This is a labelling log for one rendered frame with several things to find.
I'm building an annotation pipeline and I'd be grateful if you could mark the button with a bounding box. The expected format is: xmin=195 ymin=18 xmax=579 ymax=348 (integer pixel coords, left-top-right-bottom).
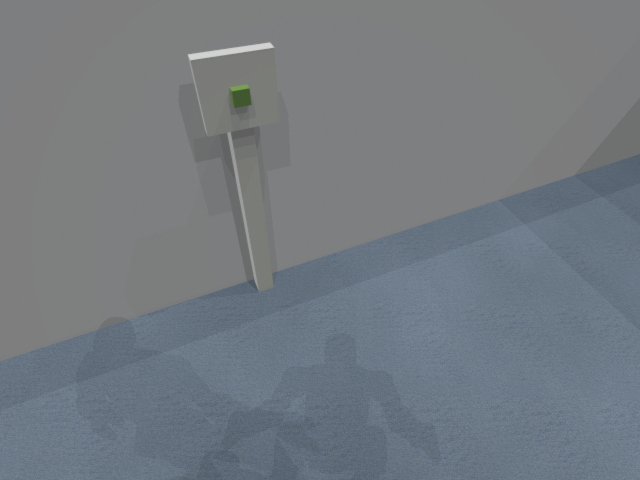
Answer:
xmin=230 ymin=84 xmax=252 ymax=108

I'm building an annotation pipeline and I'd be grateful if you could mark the panel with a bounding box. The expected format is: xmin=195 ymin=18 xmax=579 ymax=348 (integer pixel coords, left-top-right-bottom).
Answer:
xmin=188 ymin=42 xmax=279 ymax=292

